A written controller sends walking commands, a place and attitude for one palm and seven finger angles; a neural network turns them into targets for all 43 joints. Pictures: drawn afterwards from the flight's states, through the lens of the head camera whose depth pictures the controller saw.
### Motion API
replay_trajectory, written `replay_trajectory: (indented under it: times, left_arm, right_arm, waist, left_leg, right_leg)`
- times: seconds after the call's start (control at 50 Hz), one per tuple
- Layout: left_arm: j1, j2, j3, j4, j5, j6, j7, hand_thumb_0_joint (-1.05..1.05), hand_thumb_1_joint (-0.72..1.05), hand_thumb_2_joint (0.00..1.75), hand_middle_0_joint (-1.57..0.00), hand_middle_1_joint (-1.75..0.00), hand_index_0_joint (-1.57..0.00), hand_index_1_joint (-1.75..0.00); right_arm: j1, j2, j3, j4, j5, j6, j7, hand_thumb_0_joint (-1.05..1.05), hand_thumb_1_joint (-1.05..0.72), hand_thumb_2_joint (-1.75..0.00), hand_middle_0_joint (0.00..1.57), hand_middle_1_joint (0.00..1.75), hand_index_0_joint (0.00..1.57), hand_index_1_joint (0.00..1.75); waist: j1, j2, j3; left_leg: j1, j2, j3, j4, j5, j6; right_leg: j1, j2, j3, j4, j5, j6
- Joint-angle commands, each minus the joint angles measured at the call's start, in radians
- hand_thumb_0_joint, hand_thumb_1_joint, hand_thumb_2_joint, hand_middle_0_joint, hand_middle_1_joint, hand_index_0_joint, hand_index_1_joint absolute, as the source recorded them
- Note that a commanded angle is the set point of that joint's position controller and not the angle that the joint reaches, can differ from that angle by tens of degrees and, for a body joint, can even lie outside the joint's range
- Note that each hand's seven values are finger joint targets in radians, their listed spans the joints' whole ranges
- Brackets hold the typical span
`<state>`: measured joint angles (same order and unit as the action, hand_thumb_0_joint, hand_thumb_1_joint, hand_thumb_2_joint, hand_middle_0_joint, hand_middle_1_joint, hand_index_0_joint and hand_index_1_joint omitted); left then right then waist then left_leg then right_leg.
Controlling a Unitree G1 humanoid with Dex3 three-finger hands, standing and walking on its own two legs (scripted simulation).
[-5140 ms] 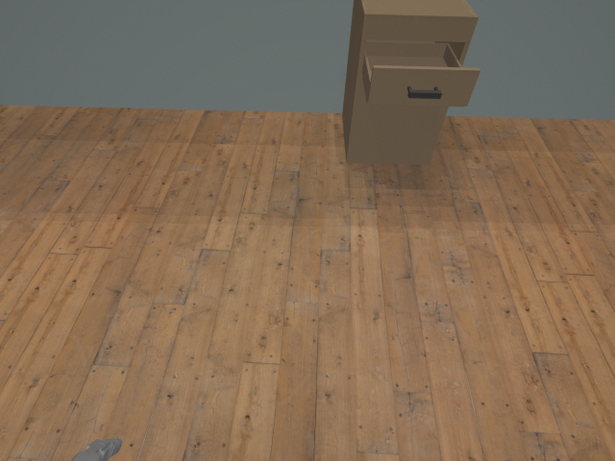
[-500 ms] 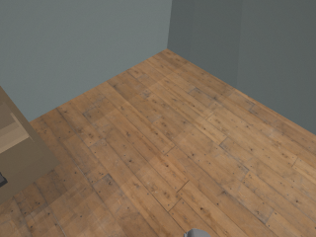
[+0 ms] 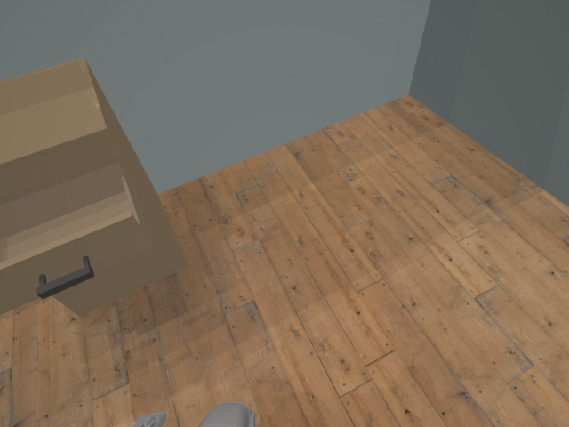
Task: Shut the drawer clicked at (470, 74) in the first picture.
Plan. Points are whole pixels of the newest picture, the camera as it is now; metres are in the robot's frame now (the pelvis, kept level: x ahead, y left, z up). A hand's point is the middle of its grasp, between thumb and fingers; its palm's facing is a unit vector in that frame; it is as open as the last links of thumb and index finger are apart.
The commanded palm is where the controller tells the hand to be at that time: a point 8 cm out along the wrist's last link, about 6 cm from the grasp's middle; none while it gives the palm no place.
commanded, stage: turn to face it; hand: left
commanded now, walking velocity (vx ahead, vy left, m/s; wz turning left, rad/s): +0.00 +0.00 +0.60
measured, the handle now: (65, 275) +0.46 +0.56 -0.23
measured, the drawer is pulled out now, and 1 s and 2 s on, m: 0.23 0.23 0.23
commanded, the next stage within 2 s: take the last steps up to it in 0.76 s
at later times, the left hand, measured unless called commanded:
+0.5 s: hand out of the picture +0.00 +0.27 -0.17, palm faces +0.34 -0.90 -0.28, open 7.4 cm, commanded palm none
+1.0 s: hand out of the picture -0.07 +0.19 -0.17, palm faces +0.52 -0.82 -0.24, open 7.4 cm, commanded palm none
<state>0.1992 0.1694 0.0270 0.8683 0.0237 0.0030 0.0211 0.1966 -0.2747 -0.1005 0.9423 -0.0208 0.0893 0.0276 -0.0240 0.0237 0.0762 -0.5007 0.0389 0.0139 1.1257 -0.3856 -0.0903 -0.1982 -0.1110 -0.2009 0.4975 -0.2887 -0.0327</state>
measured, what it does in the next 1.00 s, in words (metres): steps on the spot, turning left: left foot, then right foot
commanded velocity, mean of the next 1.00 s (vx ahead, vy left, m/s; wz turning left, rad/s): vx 0.05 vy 0.01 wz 0.39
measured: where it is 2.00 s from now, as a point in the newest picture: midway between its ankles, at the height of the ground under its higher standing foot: outside the picture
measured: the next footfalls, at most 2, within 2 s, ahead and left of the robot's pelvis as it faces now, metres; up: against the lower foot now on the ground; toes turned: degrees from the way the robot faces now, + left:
left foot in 0.24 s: +0.01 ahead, +0.15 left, +0.00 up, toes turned +16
right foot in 0.62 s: +0.10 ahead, -0.08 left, +0.00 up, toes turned +17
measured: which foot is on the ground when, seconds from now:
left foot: up 0.00-0.22, down 0.24-0.64, up 0.66-1.00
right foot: down 0.00-0.24, up 0.26-0.60, down 0.62-1.00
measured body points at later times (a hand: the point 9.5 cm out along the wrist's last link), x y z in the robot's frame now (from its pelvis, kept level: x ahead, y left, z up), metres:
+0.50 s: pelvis +0.00 +0.03 -0.01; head +0.03 +0.05 +0.44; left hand -0.02 +0.31 -0.15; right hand +0.18 -0.17 -0.14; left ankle -0.03 +0.14 -0.74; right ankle +0.04 -0.12 -0.69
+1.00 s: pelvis -0.01 +0.00 +0.00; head +0.01 +0.00 +0.45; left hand -0.10 +0.23 -0.15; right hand +0.15 -0.20 -0.16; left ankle -0.10 +0.10 -0.71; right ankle +0.06 -0.09 -0.74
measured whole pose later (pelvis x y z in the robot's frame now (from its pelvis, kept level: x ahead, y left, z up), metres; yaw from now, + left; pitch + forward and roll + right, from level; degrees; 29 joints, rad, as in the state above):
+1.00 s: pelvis -0.01 +0.00 +0.00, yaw +29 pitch -1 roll +1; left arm 0.26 0.19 0.04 0.96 0.03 0.00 0.01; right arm 0.21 -0.22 -0.06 1.01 -0.01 0.07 0.02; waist 0.03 -0.01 0.06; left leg -0.30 0.03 0.04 0.78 -0.47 -0.04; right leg -0.23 -0.11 -0.19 0.48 -0.23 -0.01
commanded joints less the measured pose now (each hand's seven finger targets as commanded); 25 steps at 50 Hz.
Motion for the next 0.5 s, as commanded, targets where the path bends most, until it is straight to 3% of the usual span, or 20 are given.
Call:
replay_trajectory:
  times: [0.0,0.06,0.12,0.16,0.18,0.2,0.22,0.24,0.26,0.3,0.34,0.44,0.48]
  left_arm:
    - [0.097,0.228,0.063,-0.030,0.002,-0.013,0.012,0.00,0.90,0.90,-0.20,-0.30,-0.20,-0.30]
    - [0.112,0.247,0.069,-0.019,0.007,-0.006,0.011,0.00,0.90,0.90,-0.20,-0.30,-0.20,-0.30]
    - [0.111,0.268,0.078,-0.007,0.007,0.002,0.008,0.00,0.90,0.90,-0.20,-0.30,-0.20,-0.30]
    - [0.101,0.268,0.083,-0.001,0.001,0.006,0.004,0.00,0.90,0.90,-0.20,-0.30,-0.20,-0.30]
    - [0.097,0.263,0.082,-0.005,-0.008,0.010,-0.001,0.00,0.90,0.90,-0.20,-0.30,-0.20,-0.30]
    - [0.083,0.211,0.079,-0.041,-0.015,0.013,-0.010,0.00,0.90,0.90,-0.20,-0.30,-0.20,-0.30]
    - [0.013,0.172,0.054,-0.092,-0.009,0.016,-0.010,0.00,0.90,0.90,-0.20,-0.30,-0.20,-0.30]
    - [-0.043,0.186,0.054,-0.101,-0.003,0.030,0.000,0.00,0.90,0.90,-0.20,-0.30,-0.20,-0.30]
    - [-0.054,0.171,0.061,-0.083,-0.007,0.027,0.002,0.00,0.90,0.90,-0.20,-0.30,-0.20,-0.30]
    - [-0.007,0.186,0.066,-0.047,-0.009,0.029,-0.009,0.00,0.90,0.90,-0.20,-0.30,-0.20,-0.30]
    - [0.034,0.186,0.065,-0.027,-0.009,0.030,-0.013,0.00,0.90,0.90,-0.20,-0.30,-0.20,-0.30]
    - [-0.017,0.172,0.057,-0.053,-0.011,0.033,-0.006,0.00,0.90,0.90,-0.20,-0.30,-0.20,-0.30]
    - [-0.019,0.155,0.053,-0.064,-0.013,0.029,-0.004,0.00,0.90,0.90,-0.20,-0.30,-0.20,-0.30]
  right_arm:
    - [-0.106,-0.038,0.008,-0.103,0.003,-0.028,0.001,0.00,-0.90,-0.90,0.20,0.30,0.20,0.30]
    - [-0.141,-0.030,0.022,-0.115,0.008,-0.037,0.003,0.00,-0.90,-0.90,0.20,0.30,0.20,0.30]
    - [-0.133,-0.036,0.028,-0.124,0.011,-0.046,0.001,0.00,-0.90,-0.90,0.20,0.30,0.20,0.30]
    - [-0.083,-0.055,0.023,-0.119,0.007,-0.055,-0.001,0.00,-0.90,-0.90,0.20,0.30,0.20,0.30]
    - [-0.024,-0.099,0.012,-0.104,0.002,-0.062,-0.002,0.00,-0.90,-0.90,0.20,0.30,0.20,0.30]
    - [0.047,-0.220,-0.019,-0.099,-0.005,-0.072,-0.008,0.00,-0.90,-0.90,0.20,0.30,0.20,0.30]
    - [0.111,-0.288,-0.031,-0.078,0.008,-0.067,-0.013,0.00,-0.90,-0.90,0.20,0.30,0.20,0.30]
    - [0.133,-0.267,-0.025,-0.062,0.010,-0.069,-0.023,0.00,-0.90,-0.90,0.20,0.30,0.20,0.30]
    - [0.080,-0.243,-0.023,-0.072,0.005,-0.071,-0.033,0.00,-0.90,-0.90,0.20,0.30,0.20,0.30]
    - [-0.049,-0.183,-0.003,-0.106,0.003,-0.074,-0.034,0.00,-0.90,-0.90,0.20,0.30,0.20,0.30]
    - [-0.082,-0.168,0.003,-0.121,0.005,-0.077,-0.030,0.00,-0.90,-0.90,0.20,0.30,0.20,0.30]
    - [-0.034,-0.164,-0.002,-0.111,0.001,-0.070,-0.028,0.00,-0.90,-0.90,0.20,0.30,0.20,0.30]
    - [-0.036,-0.166,-0.007,-0.113,-0.003,-0.066,-0.028,0.00,-0.90,-0.90,0.20,0.30,0.20,0.30]
  waist:
    - [0.063,-0.211,-0.092]
    - [0.078,-0.225,-0.112]
    - [0.077,-0.257,-0.129]
    - [0.042,-0.208,-0.152]
    - [0.004,-0.130,-0.183]
    - [-0.041,0.154,-0.225]
    - [-0.069,0.268,-0.213]
    - [-0.077,0.179,-0.202]
    - [-0.058,0.198,-0.161]
    - [0.005,0.154,-0.107]
    - [0.023,0.148,-0.112]
    - [-0.003,0.130,-0.098]
    - [-0.001,0.130,-0.109]
  left_leg:
    - [-0.066,0.009,0.037,-0.110,-0.036,-0.002]
    - [0.003,0.007,0.074,-0.265,-0.059,0.012]
    - [0.095,-0.002,0.108,-0.401,-0.047,0.038]
    - [0.229,-0.010,0.129,-0.593,0.083,0.055]
    - [0.392,0.015,0.097,-0.710,0.234,0.077]
    - [0.593,0.253,-0.224,-0.747,0.551,0.193]
    - [0.600,0.421,-0.372,-0.749,0.892,0.323]
    - [0.546,0.400,-0.357,-0.733,0.831,0.335]
    - [0.498,0.345,-0.322,-0.733,0.770,0.319]
    - [0.397,0.228,-0.192,-0.741,0.688,0.256]
    - [0.358,0.181,-0.147,-0.755,0.640,0.236]
    - [0.357,0.189,-0.234,-0.770,0.544,0.266]
    - [0.344,0.188,-0.256,-0.751,0.544,0.269]
  right_leg:
    - [0.180,-0.250,0.139,-0.125,0.528,-0.089]
    - [0.193,-0.261,0.105,-0.088,0.574,-0.088]
    - [0.173,-0.281,0.077,-0.048,0.569,-0.076]
    - [0.125,-0.264,0.020,0.050,0.526,-0.026]
    - [0.014,-0.243,-0.008,0.182,0.451,0.020]
    - [-0.261,-0.114,-0.045,0.414,0.029,0.102]
    - [-0.420,-0.042,0.037,0.587,-0.407,0.134]
    - [-0.425,-0.043,0.134,0.657,-0.373,0.128]
    - [-0.445,-0.041,0.159,0.685,-0.313,0.130]
    - [-0.387,-0.031,0.173,0.679,-0.170,0.133]
    - [-0.330,-0.015,0.165,0.631,-0.120,0.136]
    - [-0.295,0.021,0.170,0.471,-0.145,0.134]
    - [-0.241,0.041,0.164,0.378,-0.156,0.127]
